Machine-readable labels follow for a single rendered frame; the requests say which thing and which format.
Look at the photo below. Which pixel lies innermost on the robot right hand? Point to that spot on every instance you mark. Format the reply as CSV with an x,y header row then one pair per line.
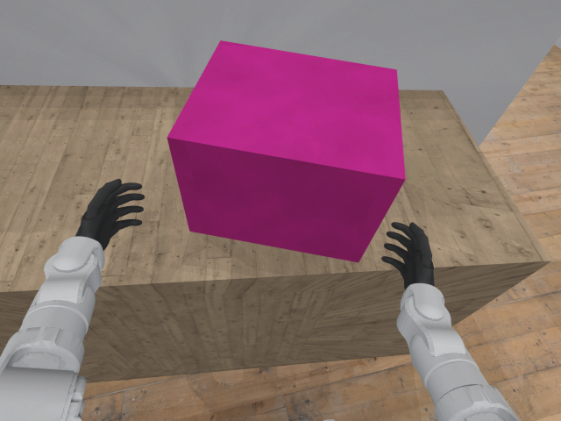
x,y
418,267

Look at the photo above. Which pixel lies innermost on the left robot forearm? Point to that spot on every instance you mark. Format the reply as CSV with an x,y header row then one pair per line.
x,y
52,333

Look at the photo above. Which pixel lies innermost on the carton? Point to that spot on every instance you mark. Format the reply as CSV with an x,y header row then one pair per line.
x,y
289,150

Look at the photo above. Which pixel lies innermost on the robot left upper arm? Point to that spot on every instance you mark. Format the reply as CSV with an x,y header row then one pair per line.
x,y
38,394

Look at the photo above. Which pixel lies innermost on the robot left hand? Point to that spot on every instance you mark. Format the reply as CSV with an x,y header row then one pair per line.
x,y
99,222

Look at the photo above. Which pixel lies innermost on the pedestal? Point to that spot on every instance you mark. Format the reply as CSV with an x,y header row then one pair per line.
x,y
175,302

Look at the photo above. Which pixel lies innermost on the right robot forearm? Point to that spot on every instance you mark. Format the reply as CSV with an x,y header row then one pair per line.
x,y
458,389

